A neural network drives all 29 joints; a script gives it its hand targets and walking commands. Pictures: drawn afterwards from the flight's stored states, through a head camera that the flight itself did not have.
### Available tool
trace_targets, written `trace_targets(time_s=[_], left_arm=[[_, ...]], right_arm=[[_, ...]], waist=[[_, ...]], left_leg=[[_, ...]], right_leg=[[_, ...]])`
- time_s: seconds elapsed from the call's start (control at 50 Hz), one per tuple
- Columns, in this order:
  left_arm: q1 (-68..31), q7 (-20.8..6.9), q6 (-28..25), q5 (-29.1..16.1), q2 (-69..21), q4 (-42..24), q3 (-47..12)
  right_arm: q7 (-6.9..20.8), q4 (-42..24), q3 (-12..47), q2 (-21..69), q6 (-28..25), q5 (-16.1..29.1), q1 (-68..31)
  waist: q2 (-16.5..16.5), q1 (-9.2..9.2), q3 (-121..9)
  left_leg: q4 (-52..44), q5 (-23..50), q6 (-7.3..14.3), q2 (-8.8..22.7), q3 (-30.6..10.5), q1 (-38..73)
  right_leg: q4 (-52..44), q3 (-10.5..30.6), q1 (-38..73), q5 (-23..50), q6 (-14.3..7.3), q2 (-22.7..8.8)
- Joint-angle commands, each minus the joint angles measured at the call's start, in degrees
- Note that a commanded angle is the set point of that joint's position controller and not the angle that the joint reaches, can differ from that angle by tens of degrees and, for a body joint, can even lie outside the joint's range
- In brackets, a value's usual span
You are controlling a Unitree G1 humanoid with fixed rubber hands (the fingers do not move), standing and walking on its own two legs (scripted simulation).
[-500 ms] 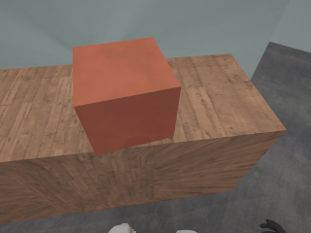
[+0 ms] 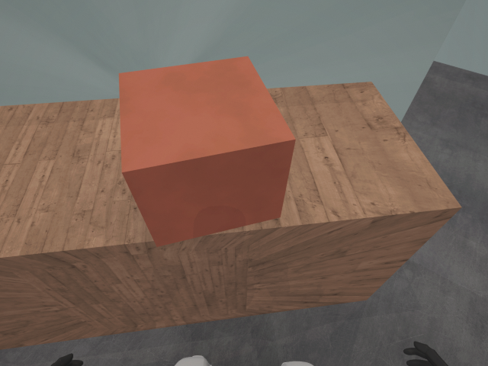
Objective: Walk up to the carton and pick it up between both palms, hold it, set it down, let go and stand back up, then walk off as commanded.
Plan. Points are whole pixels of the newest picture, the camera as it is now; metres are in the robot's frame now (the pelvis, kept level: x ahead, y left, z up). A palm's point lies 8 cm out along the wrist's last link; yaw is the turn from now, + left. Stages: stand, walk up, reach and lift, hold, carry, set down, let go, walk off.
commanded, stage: walk up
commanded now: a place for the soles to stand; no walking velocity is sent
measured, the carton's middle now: (203, 148) +0.52 +0.09 +0.03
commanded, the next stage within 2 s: none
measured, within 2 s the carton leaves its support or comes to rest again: neither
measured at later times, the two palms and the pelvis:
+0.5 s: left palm out of the picture +0.11 +0.31 -0.07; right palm out of the picture +0.14 -0.30 -0.08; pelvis +0.02 +0.00 +0.00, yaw +1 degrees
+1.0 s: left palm out of the picture +0.11 +0.36 -0.05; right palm (424, 348) +0.16 -0.29 -0.08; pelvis +0.03 +0.03 +0.00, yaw +2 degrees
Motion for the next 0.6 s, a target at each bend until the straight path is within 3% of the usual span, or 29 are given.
trace_targets(time_s=[0.0, 0.02, 0.04, 0.06, 0.08, 0.1, 0.12, 0.14, 0.16, 0.18, 0.2, 0.22, 0.24, 0.26, 0.28, 0.3, 0.32, 0.34, 0.36, 0.38, 0.4, 0.42, 0.46, 0.48, 0.5, 0.52, 0.54, 0.56, 0.58], left_arm=[[-0.11, 0.30, -2.22, 2.28, 16.48, -0.24, 4.48], [-1.77, 0.18, -2.26, 2.06, 16.66, -0.53, 4.62], [-2.49, 0.15, -2.42, 2.07, 16.38, -0.62, 4.03], [-3.18, 0.24, -2.23, 1.77, 15.46, -0.85, 3.78], [-5.29, 0.04, -2.08, 1.74, 13.92, -1.28, 3.03], [-5.68, 0.00, -2.20, 1.29, 12.69, -1.92, 2.91], [-5.94, 0.02, -1.97, 0.93, 12.29, -2.05, 2.56], [-5.62, 0.16, -1.73, 0.68, 11.42, -2.32, 2.66], [-4.68, 0.41, -1.49, 0.34, 9.70, -2.20, 2.26], [-4.10, 0.37, -1.64, 0.27, 10.60, -1.47, 2.20], [-2.47, 0.56, -2.25, 0.40, 10.01, -1.13, 2.04], [-2.71, 0.50, -2.40, 0.53, 10.78, -0.95, 2.21], [-1.96, 0.67, -2.65, 1.05, 12.94, -0.81, 3.08], [-0.74, 0.77, -2.79, 1.18, 13.99, -0.37, 3.22], [-2.27, 0.56, -3.04, 0.92, 15.56, -0.03, 3.44], [-1.91, 0.47, -2.74, 0.82, 15.85, 0.08, 3.33], [-3.00, 0.62, -2.63, 0.77, 15.26, -0.58, 3.07], [-4.51, 0.64, -2.41, 0.80, 14.86, -1.24, 3.49], [-4.40, 0.80, -2.34, 0.36, 13.40, -1.43, 2.99], [-5.33, 0.62, -2.16, 0.17, 13.13, -1.57, 2.56], [-6.78, 0.91, -2.08, 0.55, 12.32, -2.00, 2.71], [-6.09, 0.65, -1.91, 0.47, 12.33, -1.60, 2.81], [-4.91, 0.51, -1.85, 0.60, 11.84, -1.42, 2.60], [-5.14, 0.54, -1.89, 0.89, 11.90, -1.18, 2.56], [-4.99, 0.55, -2.03, 1.22, 12.20, -0.60, 2.63], [-4.05, 0.51, -2.34, 1.45, 13.99, 0.03, 3.01], [-3.88, 0.45, -2.59, 1.39, 15.68, 0.24, 3.72], [-4.23, 0.38, -2.53, 1.40, 15.08, -0.32, 3.53], [-6.18, 0.23, -2.51, 1.34, 15.09, -0.73, 3.36]], right_arm=[[0.41, -0.93, -4.64, -9.62, -0.20, -1.68, -3.36], [0.46, -0.63, -4.93, -10.00, -0.14, -1.94, -1.72], [0.47, 0.07, -5.04, -10.79, -0.50, -1.84, -0.45], [0.41, -0.12, -4.95, -10.11, -1.12, -1.56, -0.89], [0.50, 0.00, -4.97, -10.38, -1.70, -1.82, -0.66], [0.36, 0.29, -5.03, -10.91, -2.22, -1.68, 1.26], [0.22, 0.60, -5.37, -12.28, -2.46, -1.38, 1.41], [0.02, 1.01, -5.45, -14.54, -2.59, -1.40, 2.25], [-0.01, 0.31, -5.22, -14.10, -2.57, -1.62, 1.06], [-0.23, 0.27, -5.20, -14.45, -2.38, -1.39, 0.54], [-0.19, -0.33, -4.65, -13.14, -2.21, -1.16, -0.79], [-0.33, -0.47, -4.09, -11.72, -2.06, -0.87, -1.83], [-0.41, -1.41, -4.10, -10.88, -1.74, -0.23, -2.39], [-0.40, -1.48, -3.54, -9.63, -1.37, -0.38, -3.60], [-0.53, -1.31, -3.75, -9.36, -0.96, 0.04, -2.78], [-0.59, -0.71, -3.59, -9.83, -1.03, -0.50, -2.19], [-0.45, -0.66, -3.63, -9.43, -1.27, -0.25, -1.75], [-0.41, -0.18, -3.98, -9.87, -1.48, -0.54, -0.91], [-0.43, 0.06, -4.27, -10.60, -1.88, -1.02, -1.16], [-0.54, -0.60, -4.51, -11.69, -2.09, -0.62, 0.50], [-0.32, 0.13, -4.56, -11.56, -1.78, -0.28, 0.17], [-0.48, 0.02, -4.66, -12.27, -1.73, -0.25, -0.25], [-0.50, 0.10, -4.36, -12.45, -1.39, -0.30, -2.28], [-0.41, -0.44, -4.08, -12.22, -1.47, -0.68, -3.61], [-0.31, -0.73, -3.89, -11.81, -1.37, -0.70, -4.96], [-0.03, -1.08, -3.82, -10.32, -1.19, -0.73, -6.17], [-0.05, -0.80, -3.78, -9.56, -0.84, -0.19, -4.64], [-0.20, -0.21, -3.53, -8.91, -0.73, -0.89, -3.91], [-0.13, 0.55, -3.93, -9.71, -1.00, -0.82, -1.96]], waist=[[-3.32, 1.54, 0.81], [-0.58, 0.68, 2.05], [-0.25, 0.11, 0.13], [-1.67, 0.03, -1.20], [-0.78, -0.67, -2.74], [-2.08, -0.69, -5.37], [0.30, -1.19, -6.70], [3.84, -0.38, -8.40], [6.64, 0.18, -8.45], [5.63, 0.83, -7.21], [5.18, 1.89, -8.19], [4.06, 1.58, -8.51], [0.83, 1.91, -7.47], [-1.24, 2.43, -7.13], [-1.85, 1.51, -6.96], [-2.84, 1.15, -7.59], [-3.19, 0.65, -8.81], [-2.27, 0.34, -8.56], [0.06, -0.01, -9.32], [-0.80, -0.20, -10.77], [-0.51, -0.25, -10.07], [-0.69, 0.06, -9.06], [2.37, 1.10, -9.13], [2.84, 1.50, -7.99], [1.11, 2.06, -5.72], [-2.51, 2.37, -5.48], [-4.55, 1.78, -4.38], [-4.59, 1.03, -5.07], [-1.61, 0.10, -5.07]], left_leg=[[3.18, -8.39, 2.61, -1.63, -1.51, -9.50], [3.78, -8.32, 3.07, -0.38, -2.13, -9.76], [1.39, -8.96, 3.55, 0.23, -1.66, -7.22], [-2.60, -7.08, 4.04, 0.10, -0.55, -2.89], [-6.57, -3.34, 4.37, 0.31, -1.89, 2.15], [-6.93, 3.47, 5.27, 1.52, -5.19, 6.48], [-9.91, 6.49, 7.36, 4.98, -11.78, 8.35], [-12.45, 8.75, 9.98, 9.66, -18.73, 9.15], [-11.60, 14.96, 12.03, 11.43, -21.44, 11.40], [-8.99, 20.22, 13.28, 12.29, -20.90, 9.97], [-6.89, 24.43, 11.90, 10.92, -17.73, 8.77], [-4.86, 24.12, 9.81, 8.62, -13.95, 5.92], [0.37, 20.81, 7.19, 5.08, -8.80, 0.18], [3.77, 15.84, 4.37, 0.98, -3.75, -4.03], [4.17, 7.83, 3.46, 0.50, -2.14, -4.29], [2.20, 3.69, 3.18, 0.89, -0.85, -2.32], [0.55, 4.94, 3.50, 1.04, -0.61, -1.14], [-3.22, 6.41, 4.08, 1.09, -0.90, 1.07], [-2.75, 15.37, 5.29, 1.82, -2.43, 5.05], [-2.56, 21.52, 6.36, 3.42, -5.80, 7.76], [-2.58, 21.40, 7.70, 4.99, -8.30, 7.43], [-3.07, 19.78, 8.01, 6.17, -9.93, 7.12], [-5.74, 13.64, 9.09, 6.81, -13.35, 3.35], [-5.30, 10.66, 9.47, 6.87, -13.45, 0.68], [-4.45, 7.27, 7.68, 5.18, -11.42, -3.40], [1.31, 6.12, 5.47, 0.87, -5.75, -4.88], [2.87, 2.35, 3.58, -0.34, -2.03, -7.15], [1.11, -2.45, 3.39, 0.13, -0.13, -3.93], [-1.53, -1.89, 3.46, 0.58, 0.00, -0.86]], right_leg=[[-23.84, 26.30, 2.45, -20.34, -10.27, -16.40], [-23.53, 26.59, 1.74, -17.96, -10.81, -18.14], [-21.45, 25.13, 1.69, -13.31, -11.33, -17.73], [-18.61, 18.86, 1.50, -5.83, -9.51, -15.18], [-14.58, 13.62, -0.50, 1.40, -8.10, -12.86], [-10.59, 10.20, -1.79, 7.58, -6.14, -10.08], [-4.94, 5.32, -2.81, 11.75, -3.71, -5.88], [0.95, 2.11, -3.23, 7.36, -1.71, -3.18], [0.53, 1.44, -4.86, 4.09, -0.96, -2.65], [-0.44, 1.46, -3.69, 3.03, -0.82, -3.19], [-2.99, 2.72, -0.68, 5.17, -1.11, -3.61], [-5.68, 4.47, 2.24, 8.82, -2.53, -4.54], [-9.53, 9.04, 6.14, 15.31, -3.25, -7.17], [-13.10, 15.27, 9.49, 19.18, -6.00, -11.71], [-12.67, 17.82, 10.99, 24.50, -8.91, -15.21], [-10.72, 16.31, 10.73, 29.57, -9.52, -15.28], [-8.59, 14.84, 11.00, 32.70, -10.01, -15.03], [-6.33, 11.70, 10.24, 33.79, -8.29, -13.83], [-4.32, 9.54, 6.60, 31.89, -6.78, -11.01], [-3.30, 5.95, 4.21, 27.92, -4.88, -8.40], [-2.78, 4.21, 2.92, 21.91, -3.20, -6.54], [-3.94, 5.61, 1.25, 15.76, -2.32, -5.83], [-4.82, 5.30, 3.19, 7.04, -3.40, -4.67], [-6.82, 6.56, 4.43, 2.49, -3.71, -5.24], [-11.20, 10.12, 5.58, 0.18, -5.21, -6.50], [-15.69, 14.87, 6.91, 0.30, -6.57, -10.61], [-16.96, 18.32, 9.01, 6.32, -8.27, -14.45], [-16.02, 17.89, 6.58, 8.46, -10.40, -16.39], [-13.76, 15.22, 4.71, 12.80, -10.15, -15.73]])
